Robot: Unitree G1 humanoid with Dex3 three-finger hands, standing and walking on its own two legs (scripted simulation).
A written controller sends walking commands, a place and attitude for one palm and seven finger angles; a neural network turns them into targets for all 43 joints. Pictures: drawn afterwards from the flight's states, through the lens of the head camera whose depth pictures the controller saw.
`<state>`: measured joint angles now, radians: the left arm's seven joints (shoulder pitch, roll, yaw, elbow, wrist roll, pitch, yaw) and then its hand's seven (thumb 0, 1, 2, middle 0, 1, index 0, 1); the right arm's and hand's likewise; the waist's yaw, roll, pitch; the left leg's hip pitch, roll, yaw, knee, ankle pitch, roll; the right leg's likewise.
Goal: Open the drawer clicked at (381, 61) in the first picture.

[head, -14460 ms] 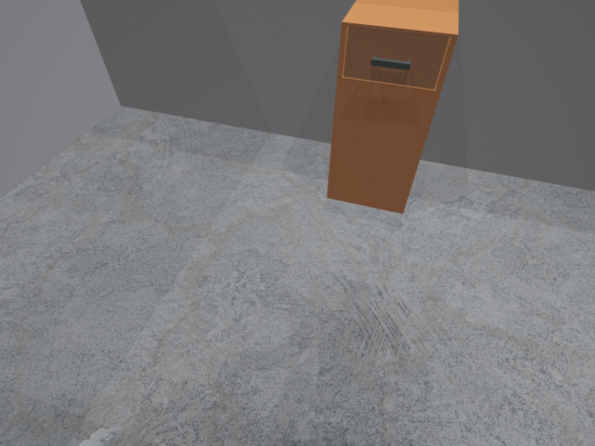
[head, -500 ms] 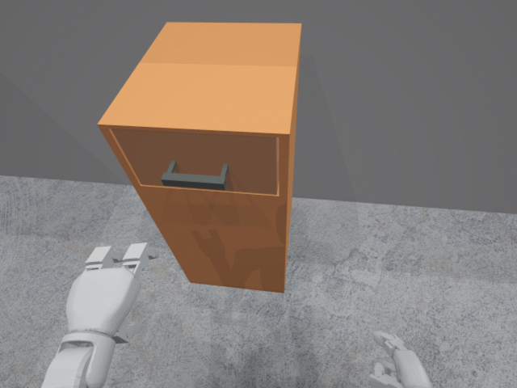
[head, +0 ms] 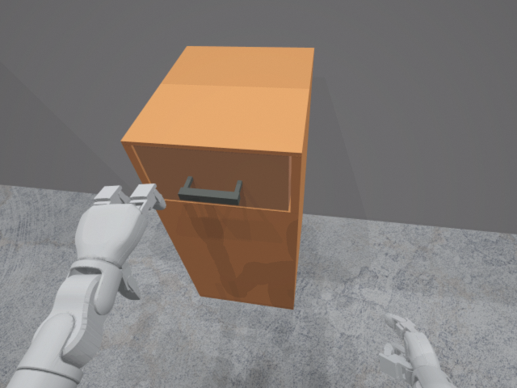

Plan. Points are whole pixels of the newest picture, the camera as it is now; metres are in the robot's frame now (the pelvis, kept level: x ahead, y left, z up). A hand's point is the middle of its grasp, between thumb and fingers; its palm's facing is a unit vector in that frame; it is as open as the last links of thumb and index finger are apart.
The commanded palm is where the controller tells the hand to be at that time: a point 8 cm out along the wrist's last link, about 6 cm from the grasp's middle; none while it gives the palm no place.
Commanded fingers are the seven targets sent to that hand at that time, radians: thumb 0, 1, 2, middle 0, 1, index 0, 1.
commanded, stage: raise the hand with hooked fingers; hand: left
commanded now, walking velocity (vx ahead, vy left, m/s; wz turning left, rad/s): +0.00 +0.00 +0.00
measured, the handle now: (211, 189) +0.51 +0.18 -0.04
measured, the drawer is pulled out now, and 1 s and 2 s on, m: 0.00 0.00 0.00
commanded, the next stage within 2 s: move the hooked fingers above the handle in 0.48 s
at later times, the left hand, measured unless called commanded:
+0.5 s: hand (114, 249) +0.28 +0.26 +0.08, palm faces +0.08 -0.08 -0.99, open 13.8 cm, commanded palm +0.25 +0.26 +0.14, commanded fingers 0.00 -0.50 0.30 -0.30 -1.20 -0.30 -1.20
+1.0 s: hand (142, 225) +0.33 +0.24 +0.07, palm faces +0.04 -0.07 -1.00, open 13.8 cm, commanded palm +0.31 +0.24 +0.12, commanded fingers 0.00 -0.50 0.30 -0.30 -1.20 -0.30 -1.20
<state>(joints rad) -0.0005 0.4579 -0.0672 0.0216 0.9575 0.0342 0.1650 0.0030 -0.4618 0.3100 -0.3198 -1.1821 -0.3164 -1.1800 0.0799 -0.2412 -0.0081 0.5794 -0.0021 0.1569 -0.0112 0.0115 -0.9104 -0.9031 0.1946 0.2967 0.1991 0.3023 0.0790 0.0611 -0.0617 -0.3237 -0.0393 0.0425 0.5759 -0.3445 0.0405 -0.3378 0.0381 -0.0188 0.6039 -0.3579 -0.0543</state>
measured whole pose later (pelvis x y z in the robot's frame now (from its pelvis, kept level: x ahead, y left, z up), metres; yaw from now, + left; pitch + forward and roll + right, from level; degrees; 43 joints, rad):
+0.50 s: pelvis -0.03 +0.02 +0.00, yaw +0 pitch +4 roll +0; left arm -0.07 0.48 -0.03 0.09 0.94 -0.08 0.16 0.00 -0.49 0.30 -0.32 -1.20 -0.32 -1.20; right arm 0.17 -0.25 -0.03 0.63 0.01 0.16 -0.01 0.01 -0.91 -0.90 0.19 0.30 0.20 0.30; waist 0.08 0.06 -0.02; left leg -0.33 -0.05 0.05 0.54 -0.29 0.06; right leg -0.34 0.02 -0.02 0.56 -0.29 -0.03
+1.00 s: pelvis -0.03 +0.02 +0.00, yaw +0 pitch +6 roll +0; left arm -0.32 0.44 -0.10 0.38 0.98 -0.03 0.17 0.00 -0.49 0.30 -0.32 -1.20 -0.32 -1.20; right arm 0.18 -0.23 -0.02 0.63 0.02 0.15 -0.02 0.01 -0.91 -0.90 0.20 0.30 0.20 0.30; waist 0.05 0.05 -0.05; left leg -0.39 -0.05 0.05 0.57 -0.29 0.06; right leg -0.40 0.03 -0.01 0.59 -0.30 -0.03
